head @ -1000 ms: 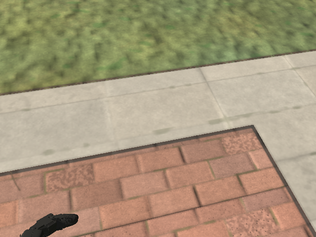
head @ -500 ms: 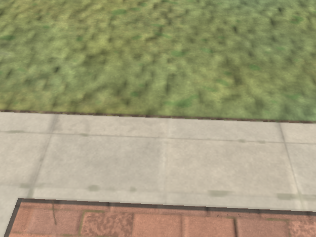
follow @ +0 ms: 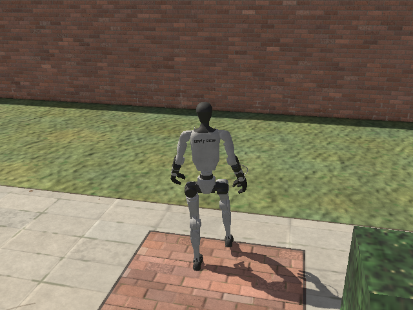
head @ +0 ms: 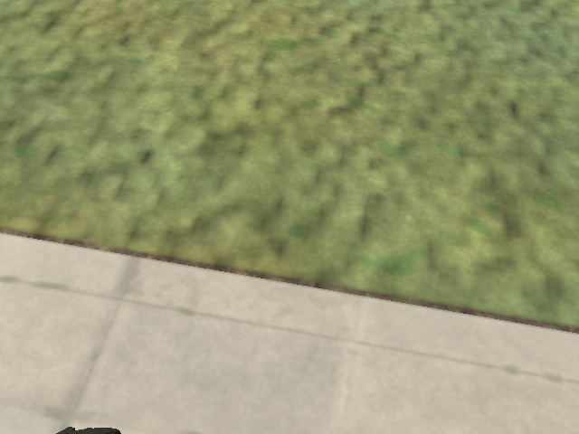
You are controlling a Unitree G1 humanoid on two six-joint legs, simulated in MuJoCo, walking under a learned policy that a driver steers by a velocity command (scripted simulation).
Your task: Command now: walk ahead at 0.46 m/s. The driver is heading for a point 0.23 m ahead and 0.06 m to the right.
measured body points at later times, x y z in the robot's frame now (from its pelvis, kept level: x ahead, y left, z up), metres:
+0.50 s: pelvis +0.19 -0.04 -0.02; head +0.21 -0.04 +0.43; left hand +0.33 +0.20 -0.13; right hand +0.30 -0.31 -0.13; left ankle +0.23 +0.11 -0.74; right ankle +0.26 -0.14 -0.75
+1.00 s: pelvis +0.25 -0.02 -0.01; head +0.26 -0.02 +0.44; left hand +0.36 +0.23 -0.15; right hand +0.33 -0.27 -0.15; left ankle +0.23 +0.11 -0.75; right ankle +0.26 -0.14 -0.75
